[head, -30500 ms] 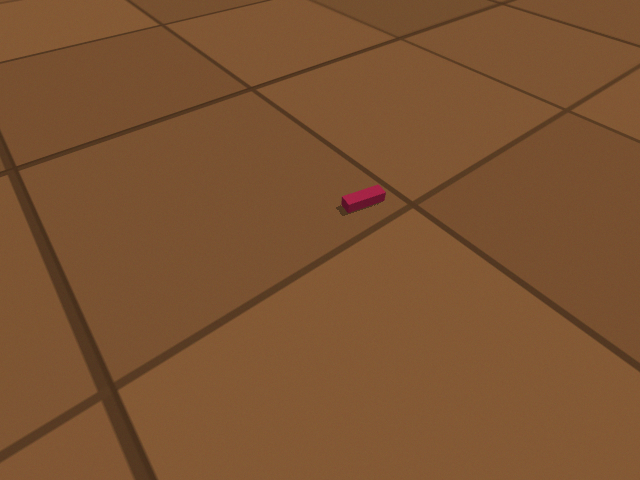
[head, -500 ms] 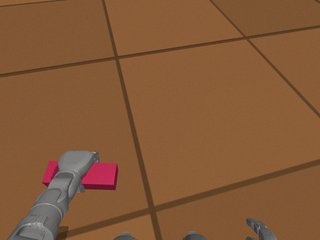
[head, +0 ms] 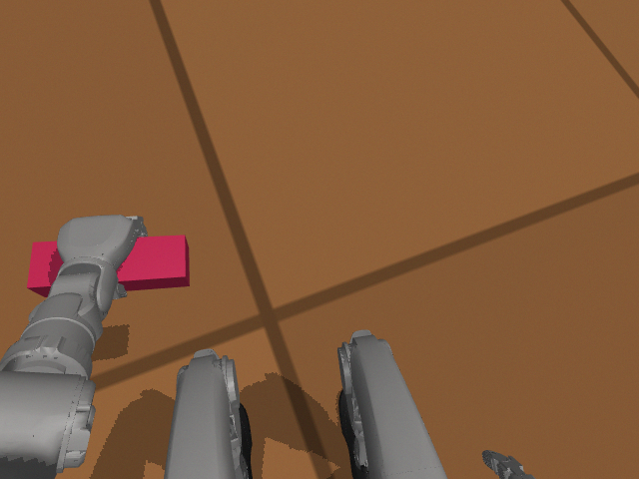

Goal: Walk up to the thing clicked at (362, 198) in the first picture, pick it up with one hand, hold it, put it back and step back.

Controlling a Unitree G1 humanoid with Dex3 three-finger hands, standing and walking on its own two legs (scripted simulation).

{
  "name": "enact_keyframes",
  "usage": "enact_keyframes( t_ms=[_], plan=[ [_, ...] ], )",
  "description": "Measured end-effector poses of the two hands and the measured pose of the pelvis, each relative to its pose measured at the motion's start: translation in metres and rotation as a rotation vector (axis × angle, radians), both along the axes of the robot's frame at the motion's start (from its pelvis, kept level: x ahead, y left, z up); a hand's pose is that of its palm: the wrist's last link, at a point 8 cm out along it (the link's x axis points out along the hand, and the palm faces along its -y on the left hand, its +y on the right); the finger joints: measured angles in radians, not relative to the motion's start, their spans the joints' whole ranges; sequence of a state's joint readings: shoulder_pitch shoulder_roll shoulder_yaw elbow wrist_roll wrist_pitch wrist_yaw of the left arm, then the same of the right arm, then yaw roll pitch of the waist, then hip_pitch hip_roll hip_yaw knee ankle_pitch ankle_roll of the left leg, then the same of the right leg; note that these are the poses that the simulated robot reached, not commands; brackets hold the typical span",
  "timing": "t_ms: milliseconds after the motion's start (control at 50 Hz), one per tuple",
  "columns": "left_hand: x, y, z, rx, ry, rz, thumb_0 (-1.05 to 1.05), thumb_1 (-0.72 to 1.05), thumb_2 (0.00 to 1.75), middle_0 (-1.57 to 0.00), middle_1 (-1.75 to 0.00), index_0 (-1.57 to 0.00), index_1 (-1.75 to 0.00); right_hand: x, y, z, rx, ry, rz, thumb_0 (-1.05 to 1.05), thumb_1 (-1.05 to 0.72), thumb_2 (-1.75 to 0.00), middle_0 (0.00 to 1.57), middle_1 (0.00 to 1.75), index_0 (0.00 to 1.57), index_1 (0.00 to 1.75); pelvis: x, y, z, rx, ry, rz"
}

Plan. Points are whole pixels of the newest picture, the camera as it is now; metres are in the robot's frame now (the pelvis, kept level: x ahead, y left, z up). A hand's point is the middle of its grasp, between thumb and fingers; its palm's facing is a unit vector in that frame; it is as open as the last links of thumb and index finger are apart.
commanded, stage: crouch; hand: left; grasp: from above
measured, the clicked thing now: (116, 265) +0.43 +0.24 -0.16
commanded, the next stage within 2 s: lower in 1.08 s
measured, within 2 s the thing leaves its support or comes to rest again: neither
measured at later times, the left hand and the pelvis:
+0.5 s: hand (141, 276) +0.45 +0.24 -0.28, palm faces -0.45 +0.00 -0.89, open 9.5 cm; pelvis -0.01 -0.01 -0.12, yaw -2 degrees
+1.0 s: hand (151, 278) +0.46 +0.24 -0.34, palm faces -0.45 -0.01 -0.89, open 9.5 cm; pelvis -0.02 -0.01 -0.18, yaw -4 degrees
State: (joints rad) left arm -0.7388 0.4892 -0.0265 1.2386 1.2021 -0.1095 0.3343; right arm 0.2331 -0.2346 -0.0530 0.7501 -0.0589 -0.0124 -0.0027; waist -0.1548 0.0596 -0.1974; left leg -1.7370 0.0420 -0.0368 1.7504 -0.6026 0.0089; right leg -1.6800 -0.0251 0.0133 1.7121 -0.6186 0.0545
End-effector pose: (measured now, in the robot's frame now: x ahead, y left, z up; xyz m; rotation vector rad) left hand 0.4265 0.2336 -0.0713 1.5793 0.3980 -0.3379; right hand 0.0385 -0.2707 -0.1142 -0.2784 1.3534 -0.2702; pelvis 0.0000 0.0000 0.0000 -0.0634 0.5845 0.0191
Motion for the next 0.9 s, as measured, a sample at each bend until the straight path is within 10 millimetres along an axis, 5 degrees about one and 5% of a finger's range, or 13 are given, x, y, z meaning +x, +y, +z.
enact_keyframes(
  t_ms=[160,320,900],
  plan=[
    [0.010,0.003,-0.069,-0.022,-0.012,-0.022,-0.01,0.06,0.50,-0.70,-0.56,-0.73,-0.54,0.003,0.000,-0.052,0.017,0.018,0.068,0.01,-0.90,-0.90,0.20,0.30,0.20,0.30,-0.006,-0.005,-0.055,-0.016,0.050,0.003],
    [0.020,0.007,-0.116,-0.019,-0.023,0.007,-0.01,0.05,0.52,-0.70,-0.56,-0.73,-0.54,0.008,-0.010,-0.086,0.012,0.030,0.112,0.01,-0.91,-0.90,0.20,0.30,0.20,0.30,-0.009,-0.008,-0.094,-0.027,0.061,-0.005],
    [0.040,0.008,-0.202,-0.036,0.003,0.005,-0.01,0.07,0.48,-0.69,-0.58,-0.72,-0.56,-0.029,-0.010,-0.155,0.032,0.129,0.105,0.00,-0.92,-0.90,0.20,0.30,0.20,0.30,-0.015,-0.009,-0.173,-0.048,0.023,-0.034]
  ],
)
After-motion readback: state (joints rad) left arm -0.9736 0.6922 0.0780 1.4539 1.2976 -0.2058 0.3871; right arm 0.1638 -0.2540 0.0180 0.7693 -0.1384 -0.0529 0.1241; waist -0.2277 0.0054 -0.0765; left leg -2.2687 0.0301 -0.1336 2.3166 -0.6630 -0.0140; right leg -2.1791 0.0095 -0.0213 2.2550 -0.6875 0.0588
